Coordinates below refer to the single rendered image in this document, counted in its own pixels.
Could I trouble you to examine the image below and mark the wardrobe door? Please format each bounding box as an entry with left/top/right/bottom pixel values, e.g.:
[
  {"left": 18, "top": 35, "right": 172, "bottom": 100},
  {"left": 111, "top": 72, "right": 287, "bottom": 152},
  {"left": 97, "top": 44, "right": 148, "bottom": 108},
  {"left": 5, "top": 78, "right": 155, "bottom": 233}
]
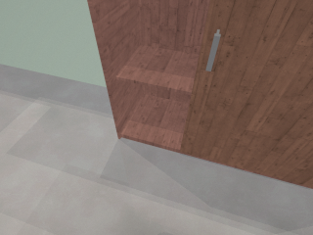
[{"left": 180, "top": 0, "right": 313, "bottom": 188}]

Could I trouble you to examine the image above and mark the handle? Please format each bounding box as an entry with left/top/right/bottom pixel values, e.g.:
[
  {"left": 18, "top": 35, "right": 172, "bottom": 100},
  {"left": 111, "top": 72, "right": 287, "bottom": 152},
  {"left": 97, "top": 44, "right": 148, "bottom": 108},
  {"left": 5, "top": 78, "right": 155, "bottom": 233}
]
[{"left": 205, "top": 29, "right": 221, "bottom": 71}]

